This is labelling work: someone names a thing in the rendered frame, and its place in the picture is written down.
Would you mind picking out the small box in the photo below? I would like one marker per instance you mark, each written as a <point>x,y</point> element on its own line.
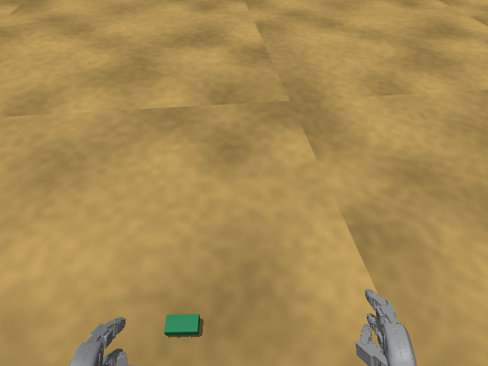
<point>182,325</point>

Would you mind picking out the right robot hand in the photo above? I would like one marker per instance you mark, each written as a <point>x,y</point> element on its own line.
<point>392,336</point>

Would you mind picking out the left robot hand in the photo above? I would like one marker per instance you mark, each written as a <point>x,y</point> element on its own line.
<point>90,353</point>

